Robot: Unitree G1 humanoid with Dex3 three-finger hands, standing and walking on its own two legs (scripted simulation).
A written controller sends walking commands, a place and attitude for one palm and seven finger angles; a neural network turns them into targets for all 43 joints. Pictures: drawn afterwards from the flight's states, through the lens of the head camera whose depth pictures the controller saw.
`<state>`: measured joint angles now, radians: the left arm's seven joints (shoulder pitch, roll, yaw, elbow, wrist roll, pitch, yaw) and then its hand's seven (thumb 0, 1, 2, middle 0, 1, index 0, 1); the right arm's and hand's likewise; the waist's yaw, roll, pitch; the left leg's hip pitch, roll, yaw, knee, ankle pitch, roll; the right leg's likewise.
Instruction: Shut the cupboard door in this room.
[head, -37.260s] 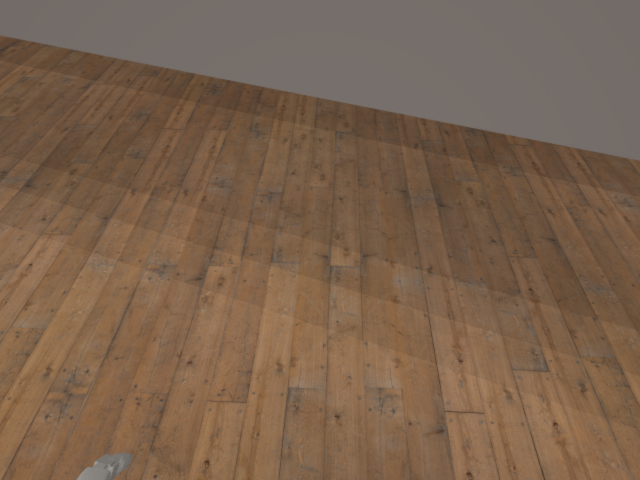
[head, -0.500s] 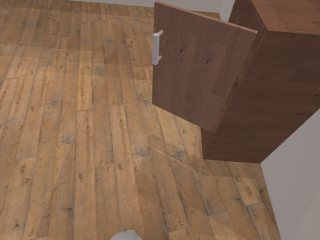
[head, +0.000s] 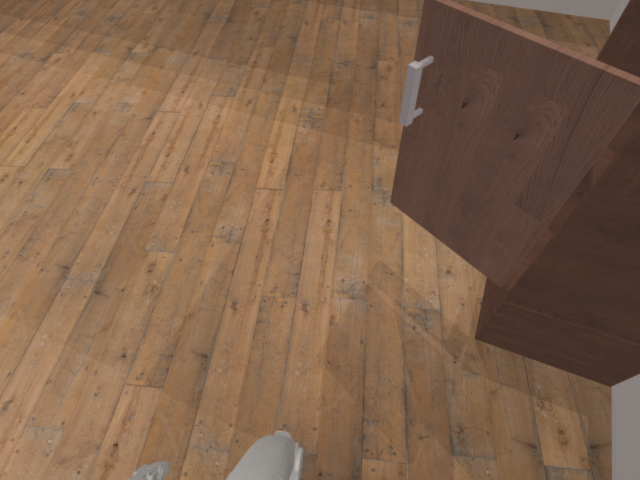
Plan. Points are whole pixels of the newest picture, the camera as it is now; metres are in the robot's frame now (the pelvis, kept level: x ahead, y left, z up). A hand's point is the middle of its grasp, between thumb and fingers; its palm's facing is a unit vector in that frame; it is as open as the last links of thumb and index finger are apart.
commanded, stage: walk to a spot facing it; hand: left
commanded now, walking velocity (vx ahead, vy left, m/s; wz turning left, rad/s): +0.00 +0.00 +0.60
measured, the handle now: (416, 91) +0.85 -0.18 -0.04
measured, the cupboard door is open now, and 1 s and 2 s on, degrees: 63 63 63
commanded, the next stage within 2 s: none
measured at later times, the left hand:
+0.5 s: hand out of the picture +0.03 +0.22 -0.16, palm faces +0.36 -0.89 -0.28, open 7.4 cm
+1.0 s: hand out of the picture -0.05 +0.14 -0.19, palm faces +0.66 -0.73 -0.19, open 7.3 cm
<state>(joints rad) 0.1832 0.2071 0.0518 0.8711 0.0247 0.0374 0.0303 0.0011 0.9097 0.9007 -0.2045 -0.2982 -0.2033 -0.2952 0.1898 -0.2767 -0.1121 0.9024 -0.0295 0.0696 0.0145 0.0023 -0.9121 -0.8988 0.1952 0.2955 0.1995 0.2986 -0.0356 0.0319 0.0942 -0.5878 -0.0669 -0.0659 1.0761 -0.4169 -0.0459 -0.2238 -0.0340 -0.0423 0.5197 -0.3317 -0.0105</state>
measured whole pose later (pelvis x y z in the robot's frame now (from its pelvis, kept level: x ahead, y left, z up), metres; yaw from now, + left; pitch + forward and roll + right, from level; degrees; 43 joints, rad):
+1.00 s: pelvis +0.02 -0.05 -0.01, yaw +40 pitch +1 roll +0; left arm 0.23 0.21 0.06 0.86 0.02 0.03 0.02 0.00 0.91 0.90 -0.21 -0.30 -0.21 -0.30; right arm 0.19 -0.21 -0.06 0.91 -0.02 0.06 0.03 0.00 -0.91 -0.90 0.19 0.30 0.20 0.30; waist -0.01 -0.05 0.10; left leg -0.27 0.01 0.07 0.60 -0.35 0.01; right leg -0.33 -0.18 -0.30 0.67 -0.34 0.02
